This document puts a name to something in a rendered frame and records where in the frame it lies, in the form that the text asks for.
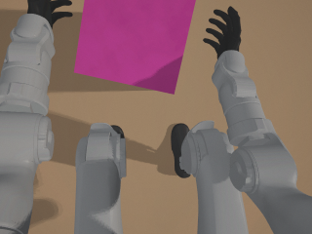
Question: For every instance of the left robot upper arm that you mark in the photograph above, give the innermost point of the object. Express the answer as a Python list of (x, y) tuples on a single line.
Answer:
[(26, 140)]

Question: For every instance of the robot left thigh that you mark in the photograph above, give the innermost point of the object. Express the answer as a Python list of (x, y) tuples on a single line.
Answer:
[(98, 185)]

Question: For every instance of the carton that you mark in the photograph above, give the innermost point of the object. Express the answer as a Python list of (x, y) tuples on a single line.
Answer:
[(134, 42)]

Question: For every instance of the robot right forearm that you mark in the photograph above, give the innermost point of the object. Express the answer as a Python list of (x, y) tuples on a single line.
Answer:
[(247, 124)]

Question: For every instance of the robot right hand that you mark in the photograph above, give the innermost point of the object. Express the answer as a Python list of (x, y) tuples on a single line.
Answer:
[(230, 39)]

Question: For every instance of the robot left hand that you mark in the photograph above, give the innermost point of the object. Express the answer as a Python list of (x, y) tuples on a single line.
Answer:
[(45, 8)]

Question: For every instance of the right robot upper arm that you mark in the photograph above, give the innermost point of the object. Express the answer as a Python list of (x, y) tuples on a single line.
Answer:
[(267, 174)]

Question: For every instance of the right robot shin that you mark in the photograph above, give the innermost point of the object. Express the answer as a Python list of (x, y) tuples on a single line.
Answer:
[(203, 125)]

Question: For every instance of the robot left forearm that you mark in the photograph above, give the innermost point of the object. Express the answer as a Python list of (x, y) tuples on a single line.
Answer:
[(26, 70)]

